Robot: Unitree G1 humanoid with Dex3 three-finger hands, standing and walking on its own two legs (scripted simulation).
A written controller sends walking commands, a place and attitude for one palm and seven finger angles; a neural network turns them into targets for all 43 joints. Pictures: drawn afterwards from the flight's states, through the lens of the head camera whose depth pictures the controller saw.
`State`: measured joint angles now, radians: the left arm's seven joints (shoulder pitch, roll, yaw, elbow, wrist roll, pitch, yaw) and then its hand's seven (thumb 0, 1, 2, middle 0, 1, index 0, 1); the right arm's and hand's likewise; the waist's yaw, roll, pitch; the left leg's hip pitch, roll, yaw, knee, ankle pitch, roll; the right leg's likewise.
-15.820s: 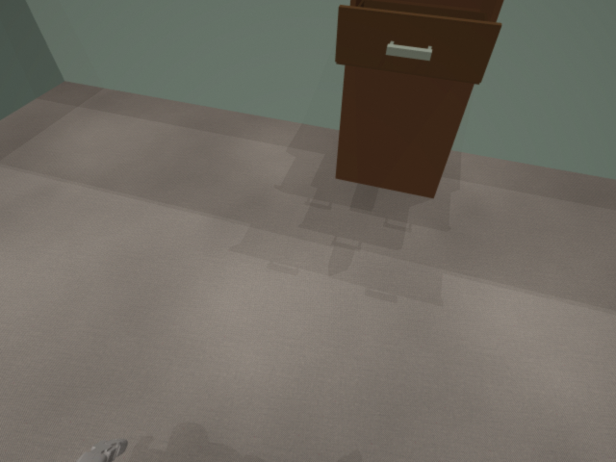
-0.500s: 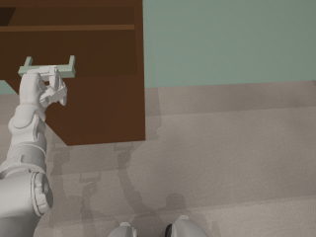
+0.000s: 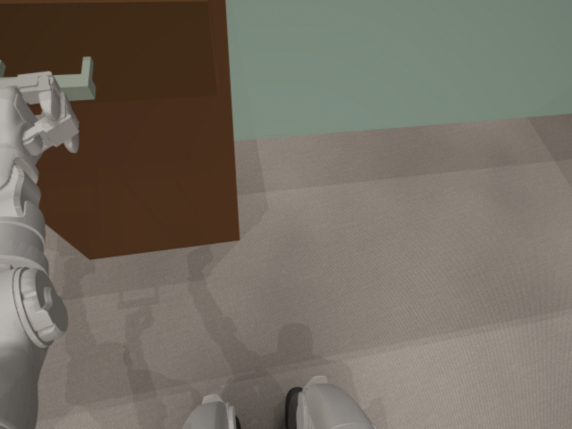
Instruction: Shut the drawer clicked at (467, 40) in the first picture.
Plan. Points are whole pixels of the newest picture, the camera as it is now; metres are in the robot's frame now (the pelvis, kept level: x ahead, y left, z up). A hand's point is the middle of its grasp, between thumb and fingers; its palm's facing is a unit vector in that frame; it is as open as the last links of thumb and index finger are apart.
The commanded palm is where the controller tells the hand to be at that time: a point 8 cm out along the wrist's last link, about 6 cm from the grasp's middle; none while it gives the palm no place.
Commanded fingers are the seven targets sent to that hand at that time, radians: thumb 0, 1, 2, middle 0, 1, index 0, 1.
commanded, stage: push the drawer shut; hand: left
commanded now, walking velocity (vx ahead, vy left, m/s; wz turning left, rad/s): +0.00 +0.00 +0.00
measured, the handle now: (41, 77) +0.58 +0.28 +0.08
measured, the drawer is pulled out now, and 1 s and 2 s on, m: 0.03 0.00 0.00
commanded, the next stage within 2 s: pull the fist back off the drawer in 0.54 s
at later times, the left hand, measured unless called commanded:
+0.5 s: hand (65, 99) +0.55 +0.25 +0.08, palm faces +0.08 -1.00 -0.03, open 3.0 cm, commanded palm +0.56 +0.27 +0.09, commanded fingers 0.00 0.90 0.90 -1.40 -1.60 -1.40 -1.60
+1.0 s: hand (68, 98) +0.54 +0.24 +0.09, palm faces +0.09 -1.00 -0.03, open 3.2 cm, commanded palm +0.53 +0.26 +0.09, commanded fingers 0.00 0.90 0.90 -1.40 -1.60 -1.40 -1.60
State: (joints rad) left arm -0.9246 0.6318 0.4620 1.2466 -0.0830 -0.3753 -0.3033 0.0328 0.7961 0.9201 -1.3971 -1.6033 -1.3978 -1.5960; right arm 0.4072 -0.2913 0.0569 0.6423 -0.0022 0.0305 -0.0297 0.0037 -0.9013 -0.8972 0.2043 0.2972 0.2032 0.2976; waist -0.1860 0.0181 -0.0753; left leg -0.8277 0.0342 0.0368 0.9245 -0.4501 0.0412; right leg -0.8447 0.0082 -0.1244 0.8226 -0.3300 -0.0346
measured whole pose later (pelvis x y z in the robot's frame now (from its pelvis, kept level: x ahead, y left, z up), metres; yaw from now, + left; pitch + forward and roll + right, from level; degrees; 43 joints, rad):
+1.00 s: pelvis -0.01 +0.00 -0.01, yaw +0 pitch +24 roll -5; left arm -1.14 0.75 0.44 1.36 -0.02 -0.31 -0.26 0.05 0.74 0.95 -1.40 -1.60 -1.40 -1.60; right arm 0.47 -0.29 0.09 0.64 -0.04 0.04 0.00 0.00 -0.90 -0.90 0.20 0.30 0.20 0.30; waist -0.25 0.03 -0.07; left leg -0.98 0.04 0.00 1.00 -0.45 0.04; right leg -0.96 0.01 -0.16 0.85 -0.31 -0.04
